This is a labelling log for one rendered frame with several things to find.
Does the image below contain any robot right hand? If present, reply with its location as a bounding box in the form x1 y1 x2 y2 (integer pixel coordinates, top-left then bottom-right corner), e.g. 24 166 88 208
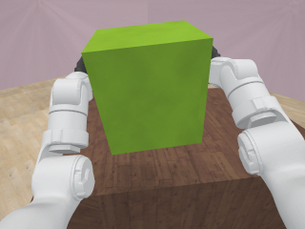
208 46 221 84

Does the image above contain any pedestal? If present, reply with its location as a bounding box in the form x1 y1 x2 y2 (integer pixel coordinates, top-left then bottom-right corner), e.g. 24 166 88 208
30 88 305 229

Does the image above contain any carton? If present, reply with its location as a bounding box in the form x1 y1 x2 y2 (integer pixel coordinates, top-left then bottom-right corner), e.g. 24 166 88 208
81 20 214 156

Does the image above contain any left robot upper arm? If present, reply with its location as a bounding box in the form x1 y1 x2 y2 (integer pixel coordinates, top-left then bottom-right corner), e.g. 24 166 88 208
0 155 95 229

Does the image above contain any robot left hand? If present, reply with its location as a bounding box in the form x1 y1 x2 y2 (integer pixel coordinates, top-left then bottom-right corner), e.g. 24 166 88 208
74 56 88 74

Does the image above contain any right robot upper arm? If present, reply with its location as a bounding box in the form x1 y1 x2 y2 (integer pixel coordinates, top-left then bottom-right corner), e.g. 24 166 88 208
237 120 305 229

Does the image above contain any left robot forearm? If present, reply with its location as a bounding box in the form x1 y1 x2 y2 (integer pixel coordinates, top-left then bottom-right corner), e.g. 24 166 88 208
31 72 93 194

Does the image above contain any right robot forearm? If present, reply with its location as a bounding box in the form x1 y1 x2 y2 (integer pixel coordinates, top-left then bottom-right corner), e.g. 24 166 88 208
209 56 305 148

